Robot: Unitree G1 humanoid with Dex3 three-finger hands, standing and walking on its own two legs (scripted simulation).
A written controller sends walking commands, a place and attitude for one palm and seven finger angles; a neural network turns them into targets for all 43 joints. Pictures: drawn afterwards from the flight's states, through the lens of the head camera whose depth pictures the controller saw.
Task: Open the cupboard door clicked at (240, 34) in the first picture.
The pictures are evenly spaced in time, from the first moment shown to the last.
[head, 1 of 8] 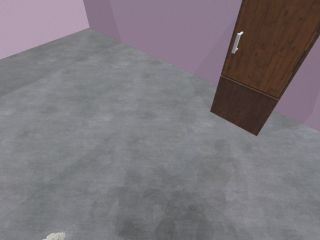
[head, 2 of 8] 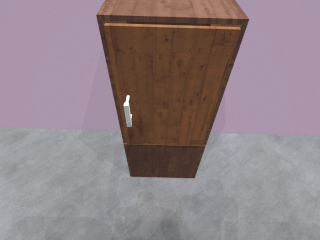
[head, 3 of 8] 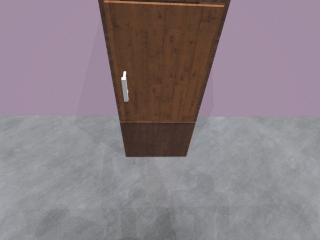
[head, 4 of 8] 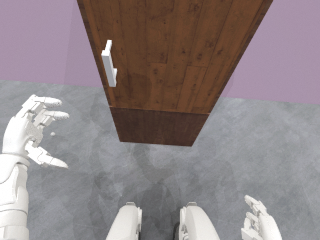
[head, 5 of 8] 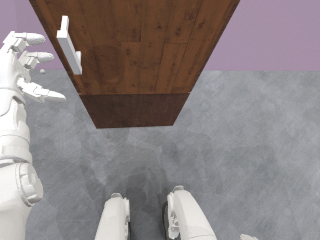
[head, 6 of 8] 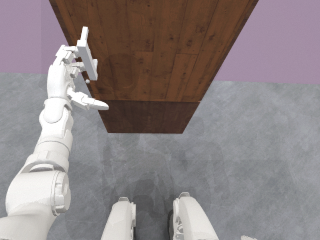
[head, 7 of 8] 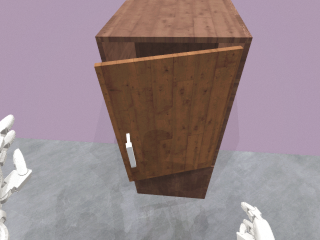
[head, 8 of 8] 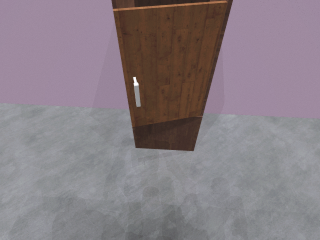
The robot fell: no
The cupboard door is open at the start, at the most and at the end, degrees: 0 16 16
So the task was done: no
